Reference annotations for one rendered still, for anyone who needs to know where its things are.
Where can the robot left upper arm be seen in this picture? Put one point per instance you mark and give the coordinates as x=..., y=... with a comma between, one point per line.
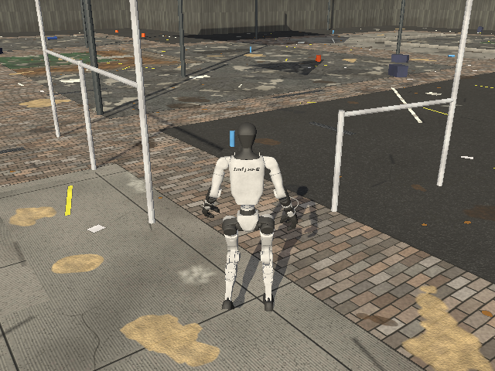
x=218, y=176

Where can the left robot hand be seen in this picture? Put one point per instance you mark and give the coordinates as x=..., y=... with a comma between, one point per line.
x=205, y=211

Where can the robot left thigh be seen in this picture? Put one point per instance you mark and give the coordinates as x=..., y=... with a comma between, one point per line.
x=230, y=229

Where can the right robot hand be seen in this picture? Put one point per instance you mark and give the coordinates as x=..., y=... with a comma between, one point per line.
x=288, y=219

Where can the left robot forearm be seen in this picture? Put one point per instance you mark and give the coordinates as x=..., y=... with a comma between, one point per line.
x=209, y=201

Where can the humanoid robot head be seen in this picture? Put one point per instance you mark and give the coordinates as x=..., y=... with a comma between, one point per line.
x=246, y=133

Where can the robot right upper arm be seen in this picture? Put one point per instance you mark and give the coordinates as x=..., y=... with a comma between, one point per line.
x=276, y=176

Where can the right robot forearm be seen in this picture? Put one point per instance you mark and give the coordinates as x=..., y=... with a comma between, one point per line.
x=287, y=204

